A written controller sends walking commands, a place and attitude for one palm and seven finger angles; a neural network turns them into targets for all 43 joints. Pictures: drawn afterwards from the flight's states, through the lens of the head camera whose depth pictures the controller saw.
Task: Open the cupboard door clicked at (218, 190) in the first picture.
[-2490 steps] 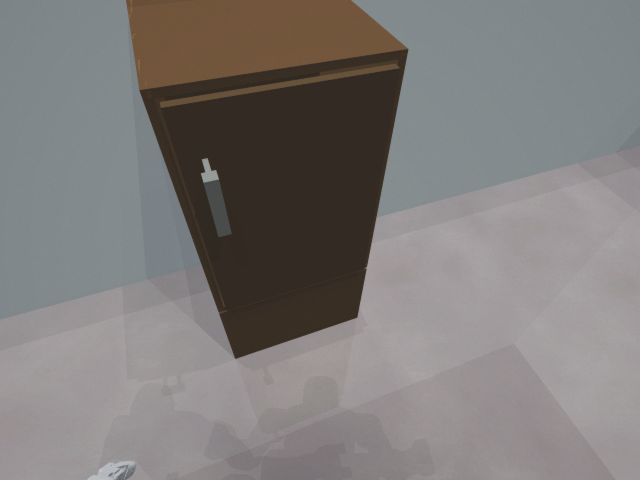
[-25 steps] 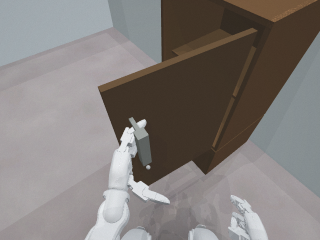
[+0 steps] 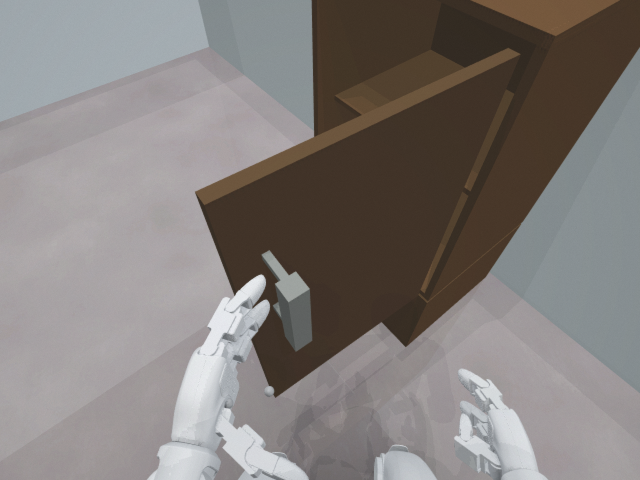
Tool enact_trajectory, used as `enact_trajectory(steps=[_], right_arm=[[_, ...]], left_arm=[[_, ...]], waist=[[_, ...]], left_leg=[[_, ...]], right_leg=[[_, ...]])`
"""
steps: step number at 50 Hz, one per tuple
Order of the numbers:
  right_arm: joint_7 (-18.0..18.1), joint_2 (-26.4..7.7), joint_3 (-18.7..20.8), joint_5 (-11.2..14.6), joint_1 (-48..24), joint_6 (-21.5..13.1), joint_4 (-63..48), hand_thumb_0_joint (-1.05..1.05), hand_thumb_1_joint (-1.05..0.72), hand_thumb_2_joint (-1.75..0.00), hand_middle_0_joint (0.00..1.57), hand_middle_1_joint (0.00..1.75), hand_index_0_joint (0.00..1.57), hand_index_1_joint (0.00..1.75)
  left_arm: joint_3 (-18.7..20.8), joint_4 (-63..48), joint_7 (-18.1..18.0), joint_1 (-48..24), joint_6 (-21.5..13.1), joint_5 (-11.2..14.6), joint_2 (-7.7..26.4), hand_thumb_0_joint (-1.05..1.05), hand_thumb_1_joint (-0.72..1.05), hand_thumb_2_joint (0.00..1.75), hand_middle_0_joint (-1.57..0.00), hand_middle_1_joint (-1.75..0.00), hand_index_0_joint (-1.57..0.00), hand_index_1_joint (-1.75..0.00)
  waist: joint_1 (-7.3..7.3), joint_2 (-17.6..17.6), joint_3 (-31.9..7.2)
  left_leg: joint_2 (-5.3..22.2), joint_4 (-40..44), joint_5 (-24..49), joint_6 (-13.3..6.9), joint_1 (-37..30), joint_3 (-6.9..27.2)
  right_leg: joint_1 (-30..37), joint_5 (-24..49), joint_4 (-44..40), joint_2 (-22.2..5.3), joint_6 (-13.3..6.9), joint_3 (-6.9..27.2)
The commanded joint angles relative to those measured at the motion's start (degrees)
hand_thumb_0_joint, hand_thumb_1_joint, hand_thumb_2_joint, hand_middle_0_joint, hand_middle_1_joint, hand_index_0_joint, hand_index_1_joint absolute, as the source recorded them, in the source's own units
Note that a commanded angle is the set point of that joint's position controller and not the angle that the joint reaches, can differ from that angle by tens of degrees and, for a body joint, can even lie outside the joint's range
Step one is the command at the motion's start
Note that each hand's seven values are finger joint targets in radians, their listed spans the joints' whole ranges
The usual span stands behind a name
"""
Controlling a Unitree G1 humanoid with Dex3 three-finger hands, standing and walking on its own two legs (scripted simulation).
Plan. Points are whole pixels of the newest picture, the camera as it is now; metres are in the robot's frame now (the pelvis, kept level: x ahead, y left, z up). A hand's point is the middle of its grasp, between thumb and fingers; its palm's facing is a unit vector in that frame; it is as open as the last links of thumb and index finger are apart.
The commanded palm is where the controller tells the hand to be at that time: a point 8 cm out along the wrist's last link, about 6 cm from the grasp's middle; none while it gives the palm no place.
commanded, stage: slide the hand sideways off the handle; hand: left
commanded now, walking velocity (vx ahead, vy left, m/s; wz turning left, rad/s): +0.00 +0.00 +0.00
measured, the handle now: (285, 301) +0.31 +0.07 +0.07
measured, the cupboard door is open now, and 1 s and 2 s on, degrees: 87 87 87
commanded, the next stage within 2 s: draw the hand back to the body in 0.56 s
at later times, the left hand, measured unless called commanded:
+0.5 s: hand (216, 424) +0.18 +0.12 +0.07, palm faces -0.07 -1.00 -0.02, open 16.3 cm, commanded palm +0.14 +0.18 +0.07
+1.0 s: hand (165, 415) +0.17 +0.15 +0.11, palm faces -0.07 -1.00 -0.07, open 16.3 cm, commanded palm +0.14 +0.22 +0.12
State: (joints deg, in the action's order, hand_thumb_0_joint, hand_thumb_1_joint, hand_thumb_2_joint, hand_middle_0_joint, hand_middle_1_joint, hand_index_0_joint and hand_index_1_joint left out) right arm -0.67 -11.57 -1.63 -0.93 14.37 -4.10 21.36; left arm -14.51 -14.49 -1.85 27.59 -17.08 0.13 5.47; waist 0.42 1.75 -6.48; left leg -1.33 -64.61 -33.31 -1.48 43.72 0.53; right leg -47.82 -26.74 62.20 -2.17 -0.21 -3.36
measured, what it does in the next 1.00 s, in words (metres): stands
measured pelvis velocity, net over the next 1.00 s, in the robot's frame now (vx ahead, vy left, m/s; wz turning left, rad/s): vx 0.00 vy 0.00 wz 0.00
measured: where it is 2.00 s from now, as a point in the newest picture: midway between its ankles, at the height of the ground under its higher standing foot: outside the picture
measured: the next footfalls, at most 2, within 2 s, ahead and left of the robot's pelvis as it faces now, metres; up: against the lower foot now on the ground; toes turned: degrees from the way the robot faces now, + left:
none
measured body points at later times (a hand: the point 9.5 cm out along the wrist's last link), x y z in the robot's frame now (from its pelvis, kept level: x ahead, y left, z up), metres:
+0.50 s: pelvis +0.00 -0.01 -0.01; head +0.06 -0.01 +0.44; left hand +0.17 +0.17 +0.07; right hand +0.19 -0.24 -0.07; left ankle -0.01 +0.10 -0.66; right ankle +0.04 -0.12 -0.66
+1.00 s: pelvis +0.00 +0.00 +0.01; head +0.02 -0.01 +0.46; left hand +0.17 +0.20 +0.12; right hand +0.18 -0.22 -0.04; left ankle -0.01 +0.10 -0.66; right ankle +0.04 -0.12 -0.66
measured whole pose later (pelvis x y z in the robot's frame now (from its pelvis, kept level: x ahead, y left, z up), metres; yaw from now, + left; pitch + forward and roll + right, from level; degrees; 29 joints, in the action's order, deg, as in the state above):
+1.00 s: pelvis +0.00 +0.00 +0.01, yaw +0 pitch +9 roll -2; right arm 3.9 -12.3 -2.0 2.6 16.6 -5.4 21.9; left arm 3.7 -23.1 11.7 36.9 -11.6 13.4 13.6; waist 0.2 3.0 -7.9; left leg -0.3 -61.4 -32.1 -1.1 38.3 1.8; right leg -41.4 -24.9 57.3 -1.0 -0.4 -4.6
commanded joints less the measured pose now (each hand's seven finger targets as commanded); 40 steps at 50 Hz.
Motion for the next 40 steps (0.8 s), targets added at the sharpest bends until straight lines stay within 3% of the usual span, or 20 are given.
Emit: enact_trajectory(steps=[1, 3, 8, 16, 18, 21, 26, 27, 31, 33, 34, 36, 37, 39, 40], right_arm=[[0.97, -6.47, 2.92, 0.65, -1.63, -3.33, -9.69, 0.0, -0.9, -0.9, 0.2, 0.3, 0.2, 0.3], [1.25, -6.68, 3.14, 0.82, -1.39, -3.22, -10.0, 0.0, -0.9, -0.9, 0.2, 0.3, 0.2, 0.3], [1.72, -6.55, 3.24, 1.01, -1.59, -3.0, -10.44, 0.0, -0.9, -0.9, 0.2, 0.3, 0.2, 0.3], [2.94, -6.44, 3.85, 1.79, -2.24, -3.22, -9.82, 0.0, -0.9, -0.9, 0.2, 0.3, 0.2, 0.3], [3.1, -6.7, 4.02, 1.94, -2.35, -3.61, -9.8, 0.0, -0.9, -0.9, 0.2, 0.3, 0.2, 0.3], [3.31, -6.87, 4.07, 2.03, -2.45, -4.04, -9.5, 0.0, -0.9, -0.9, 0.2, 0.3, 0.2, 0.3], [3.77, -7.24, 4.52, 2.32, -2.87, -4.24, -9.42, 0.0, -0.9, -0.9, 0.2, 0.3, 0.2, 0.3], [3.74, -7.14, 4.43, 2.37, -3.1, -4.39, -9.94, 0.0, -0.9, -0.9, 0.2, 0.3, 0.2, 0.3], [3.99, -7.17, 4.48, 2.42, -3.34, -4.63, -9.84, 0.0, -0.9, -0.9, 0.2, 0.3, 0.2, 0.3], [3.98, -7.25, 4.4, 2.43, -3.13, -4.8, -9.95, 0.0, -0.9, -0.9, 0.2, 0.3, 0.2, 0.3], [4.05, -7.43, 4.39, 2.54, -3.16, -4.73, -10.21, 0.0, -0.9, -0.9, 0.2, 0.3, 0.2, 0.3], [4.3, -7.59, 4.2, 2.72, -3.14, -4.45, -10.6, 0.0, -0.9, -0.9, 0.2, 0.3, 0.2, 0.3], [4.36, -7.43, 3.95, 2.84, -2.99, -4.56, -10.94, 0.0, -0.9, -0.9, 0.2, 0.3, 0.2, 0.3], [4.5, -7.18, 3.79, 3.25, -2.59, -4.36, -10.87, 0.0, -0.9, -0.9, 0.2, 0.3, 0.2, 0.3], [4.63, -7.18, 3.89, 3.38, -2.7, -4.21, -10.59, 0.0, -0.9, -0.9, 0.2, 0.3, 0.2, 0.3]], left_arm=[[0.35, -14.78, 1.64, 0.38, -4.51, 1.36, -1.08, 0.0, -0.5, 0.3, -0.15, -0.3, -0.15, -0.3], [2.51, -14.32, 2.49, 3.03, -4.21, 1.76, 0.66, 0.0, -0.5, 0.3, -0.15, -0.3, -0.15, -0.3], [5.7, -16.16, 4.37, 5.54, -4.05, 2.83, 3.21, 0.0, -0.5, 0.3, -0.15, -0.3, -0.15, -0.3], [13.22, -15.82, 8.16, 10.17, -5.29, 7.98, 6.52, 0.0, -0.5, 0.3, -0.15, -0.3, -0.15, -0.3], [12.98, -17.23, 9.38, 10.18, -5.99, 8.68, 6.45, 0.0, -0.5, 0.3, -0.15, -0.3, -0.15, -0.3], [13.37, -16.89, 11.21, 10.32, -6.46, 9.66, 7.21, 0.0, -0.5, 0.3, -0.15, -0.3, -0.15, -0.3], [16.04, -15.78, 13.44, 11.7, -6.84, 10.82, 9.28, 0.0, -0.5, 0.3, -0.15, -0.3, -0.15, -0.3], [14.69, -16.46, 13.83, 12.18, -6.82, 11.14, 7.89, 0.0, -0.5, 0.3, -0.15, -0.3, -0.15, -0.3], [16.22, -16.32, 13.45, 11.03, -6.73, 11.77, 8.84, 0.0, -0.5, 0.3, -0.15, -0.3, -0.15, -0.3], [15.55, -17.24, 13.11, 9.8, -6.92, 11.59, 8.55, 0.0, -0.5, 0.3, -0.15, -0.3, -0.15, -0.3], [16.55, -19.28, 12.89, 9.13, -6.96, 11.6, 9.95, 0.0, -0.5, 0.3, -0.15, -0.3, -0.15, -0.3], [18.4, -21.58, 12.13, 8.49, -6.05, 11.39, 12.29, 0.0, -0.5, 0.3, -0.15, -0.3, -0.15, -0.3], [17.67, -23.48, 12.03, 8.38, -5.62, 11.49, 11.76, 0.0, -0.5, 0.3, -0.15, -0.3, -0.15, -0.3], [18.19, -23.8, 11.83, 10.03, -4.05, 11.75, 11.76, 0.0, -0.5, 0.3, -0.15, -0.3, -0.15, -0.3], [19.5, -22.79, 11.67, 10.71, -2.94, 11.97, 12.56, 0.0, -0.5, 0.3, -0.15, -0.3, -0.15, -0.3]], waist=[[-1.36, -3.37, -11.23], [-0.92, -4.97, -11.27], [-0.24, -2.79, -12.07], [0.36, -4.16, -12.23], [0.09, -2.19, -12.3], [-0.53, -2.8, -11.07], [-0.29, -2.97, -10.08], [-0.26, -1.99, -9.93], [-0.31, -2.91, -9.97], [-0.54, -2.25, -10.34], [-0.17, -0.92, -10.89], [0.28, 0.58, -11.59], [0.22, 1.94, -12.36], [0.35, 1.99, -12.05], [0.36, 0.3, -11.76]], left_leg=[[0.31, 10.41, 17.29, 1.06, -1.82, 2.32], [0.24, 10.24, 16.24, 1.12, -0.8, 2.23], [-0.21, 9.24, 16.25, 1.03, 0.38, 1.46], [-0.55, 7.65, 15.37, 1.04, 2.94, 0.77], [-0.55, 7.47, 15.37, 1.06, 2.44, 0.75], [-0.55, 6.78, 14.64, 0.9, 3.65, 0.96], [-0.44, 6.5, 13.11, 0.94, 4.33, 1.17], [-0.58, 6.44, 12.68, 0.92, 4.29, 0.96], [-0.48, 5.93, 11.13, 0.92, 5.07, 1.06], [-0.51, 5.97, 10.57, 0.9, 4.68, 1.2], [-0.37, 6.68, 10.52, 0.91, 3.91, 1.35], [-0.34, 8.18, 10.84, 0.84, 1.95, 1.43], [-0.43, 8.93, 11.3, 0.75, 0.57, 1.42], [-0.35, 10.65, 12.25, 0.77, -1.25, 1.61], [-0.17, 11.24, 12.72, 0.71, -1.47, 1.9]], right_leg=[[10.97, 12.98, -6.52, 1.79, -1.85, -0.25], [11.27, 12.31, -6.46, 1.87, -1.79, -0.14], [12.14, 13.11, -6.14, 1.62, -1.78, 0.7], [14.41, 13.02, -7.28, 1.74, -1.53, 2.26], [13.54, 12.84, -7.03, 1.74, -1.49, 2.19], [13.16, 11.51, -7.6, 1.55, -1.36, 2.87], [11.57, 8.25, -7.49, 1.7, -1.47, 2.67], [11.26, 7.51, -7.7, 1.64, -1.42, 2.84], [10.49, 4.36, -8.15, 1.75, -1.38, 3.22], [9.52, 3.5, -7.84, 1.81, -1.38, 2.81], [9.92, 3.1, -7.9, 1.89, -1.51, 2.6], [11.38, 3.28, -8.6, 2.08, -1.65, 2.45], [12.15, 4.11, -9.04, 2.09, -1.62, 2.24], [13.42, 5.64, -9.85, 2.37, -1.52, 1.33], [14.25, 6.08, -10.34, 2.58, -1.48, 0.96]])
